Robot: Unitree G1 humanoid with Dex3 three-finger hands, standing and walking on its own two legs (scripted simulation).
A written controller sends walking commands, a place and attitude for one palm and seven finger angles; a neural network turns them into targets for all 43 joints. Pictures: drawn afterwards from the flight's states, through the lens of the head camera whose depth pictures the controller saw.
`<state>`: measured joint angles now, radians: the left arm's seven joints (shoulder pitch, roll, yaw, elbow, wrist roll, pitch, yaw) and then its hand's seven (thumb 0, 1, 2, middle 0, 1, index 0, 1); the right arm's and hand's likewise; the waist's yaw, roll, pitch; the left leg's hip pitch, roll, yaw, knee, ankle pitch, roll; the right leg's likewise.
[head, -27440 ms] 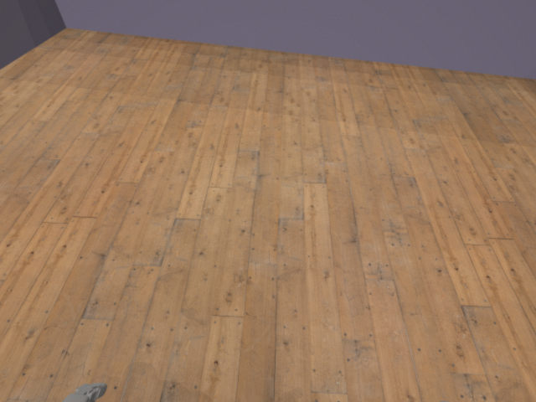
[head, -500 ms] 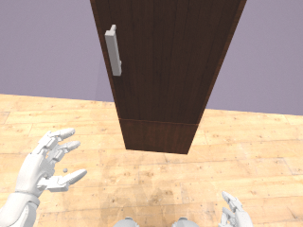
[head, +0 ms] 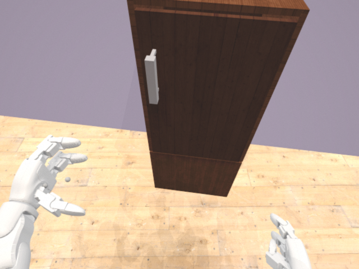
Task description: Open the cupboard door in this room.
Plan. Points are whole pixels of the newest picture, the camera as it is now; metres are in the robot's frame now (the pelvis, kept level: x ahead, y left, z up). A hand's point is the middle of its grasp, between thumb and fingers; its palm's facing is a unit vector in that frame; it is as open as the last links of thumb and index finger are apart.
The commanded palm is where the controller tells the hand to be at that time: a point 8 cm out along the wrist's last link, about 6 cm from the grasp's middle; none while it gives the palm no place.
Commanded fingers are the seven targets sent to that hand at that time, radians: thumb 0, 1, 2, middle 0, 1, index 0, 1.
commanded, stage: raise the hand with hooked fingers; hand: left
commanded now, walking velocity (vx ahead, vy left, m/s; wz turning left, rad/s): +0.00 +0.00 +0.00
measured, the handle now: (153, 77) +0.60 +0.13 +0.09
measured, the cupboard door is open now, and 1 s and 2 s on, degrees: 0 0 0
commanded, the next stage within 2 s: move the hooked fingers beside the handle in 0.80 s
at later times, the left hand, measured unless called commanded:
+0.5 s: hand (59, 152) +0.30 +0.27 +0.12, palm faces -0.03 -1.00 -0.03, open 14.0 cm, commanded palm +0.27 +0.31 +0.12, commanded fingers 0.00 -0.50 0.30 -0.30 -1.20 -0.30 -1.20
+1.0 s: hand (64, 154) +0.30 +0.26 +0.12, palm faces -0.01 -1.00 -0.02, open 14.0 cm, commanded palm +0.28 +0.31 +0.12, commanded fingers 0.00 -0.50 0.30 -0.30 -1.20 -0.30 -1.20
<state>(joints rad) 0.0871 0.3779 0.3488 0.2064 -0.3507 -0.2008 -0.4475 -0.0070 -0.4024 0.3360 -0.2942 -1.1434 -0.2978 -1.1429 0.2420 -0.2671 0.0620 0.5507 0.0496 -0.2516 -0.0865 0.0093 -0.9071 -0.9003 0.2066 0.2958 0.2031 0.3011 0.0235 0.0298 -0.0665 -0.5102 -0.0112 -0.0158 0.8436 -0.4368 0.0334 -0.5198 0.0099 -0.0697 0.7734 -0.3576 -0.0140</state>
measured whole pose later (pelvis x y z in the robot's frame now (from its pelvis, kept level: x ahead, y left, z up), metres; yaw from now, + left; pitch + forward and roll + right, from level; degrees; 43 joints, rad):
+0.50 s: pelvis +0.00 +0.00 +0.01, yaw -1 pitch +5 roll -1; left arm -0.11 0.46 0.44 0.40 -0.35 -0.12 -0.55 -0.01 -0.50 0.30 -0.30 -1.20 -0.30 -1.20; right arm 0.29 -0.30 0.06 0.57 0.05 -0.21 -0.09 0.01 -0.91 -0.90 0.21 0.30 0.20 0.30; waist 0.01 0.03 -0.05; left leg -0.43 -0.01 0.01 0.73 -0.39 0.03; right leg -0.45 0.01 -0.05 0.68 -0.31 -0.01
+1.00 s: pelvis +0.00 -0.01 +0.01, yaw +0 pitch +5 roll -1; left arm -0.14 0.44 0.43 0.44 -0.35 -0.14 -0.54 -0.01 -0.50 0.30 -0.30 -1.20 -0.30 -1.20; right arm 0.27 -0.28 0.07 0.57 0.05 -0.21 -0.10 0.01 -0.91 -0.90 0.21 0.30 0.20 0.30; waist 0.02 0.03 -0.04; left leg -0.44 0.00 -0.01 0.74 -0.39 0.02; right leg -0.45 0.02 -0.06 0.68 -0.31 -0.02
